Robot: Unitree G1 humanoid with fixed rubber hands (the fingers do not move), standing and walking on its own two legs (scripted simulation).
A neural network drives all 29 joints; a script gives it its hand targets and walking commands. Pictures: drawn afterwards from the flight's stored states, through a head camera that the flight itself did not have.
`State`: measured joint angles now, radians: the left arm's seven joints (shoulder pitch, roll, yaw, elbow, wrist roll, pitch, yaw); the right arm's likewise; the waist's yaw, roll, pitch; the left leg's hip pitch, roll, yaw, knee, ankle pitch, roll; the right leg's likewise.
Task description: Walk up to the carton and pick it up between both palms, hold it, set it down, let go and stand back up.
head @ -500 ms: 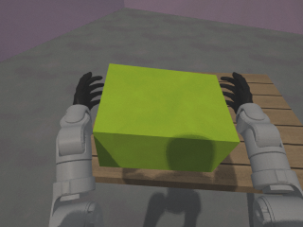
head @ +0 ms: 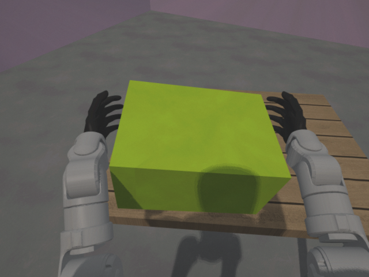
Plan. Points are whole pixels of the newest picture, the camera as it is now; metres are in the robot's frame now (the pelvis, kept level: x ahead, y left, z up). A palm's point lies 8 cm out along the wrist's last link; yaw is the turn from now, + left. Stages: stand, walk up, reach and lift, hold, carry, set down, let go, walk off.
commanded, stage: hold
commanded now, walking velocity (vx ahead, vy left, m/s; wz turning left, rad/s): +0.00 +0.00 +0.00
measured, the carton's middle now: (193, 147) +0.36 +0.00 +0.12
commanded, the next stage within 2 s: none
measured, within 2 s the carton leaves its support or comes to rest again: neither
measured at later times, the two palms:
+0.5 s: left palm (90, 132) +0.35 +0.20 +0.19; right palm (287, 125) +0.37 -0.19 +0.19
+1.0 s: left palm (99, 130) +0.35 +0.18 +0.19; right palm (294, 128) +0.36 -0.21 +0.18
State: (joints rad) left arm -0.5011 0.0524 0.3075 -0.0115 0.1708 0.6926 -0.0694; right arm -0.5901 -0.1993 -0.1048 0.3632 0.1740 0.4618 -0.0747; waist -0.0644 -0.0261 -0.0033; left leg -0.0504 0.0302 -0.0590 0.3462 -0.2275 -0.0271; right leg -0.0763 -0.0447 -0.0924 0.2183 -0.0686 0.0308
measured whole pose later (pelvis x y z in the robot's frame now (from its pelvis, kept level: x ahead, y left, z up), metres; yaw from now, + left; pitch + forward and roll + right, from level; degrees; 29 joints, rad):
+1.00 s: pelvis +0.00 +0.00 +0.00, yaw +0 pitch -4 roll -1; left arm -0.53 0.04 0.33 0.02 0.18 0.67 -0.07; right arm -0.62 -0.21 -0.10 0.40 0.17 0.45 -0.07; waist -0.05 -0.02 -0.01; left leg -0.06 0.03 -0.06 0.33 -0.21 -0.03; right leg -0.09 -0.04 -0.09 0.22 -0.06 0.03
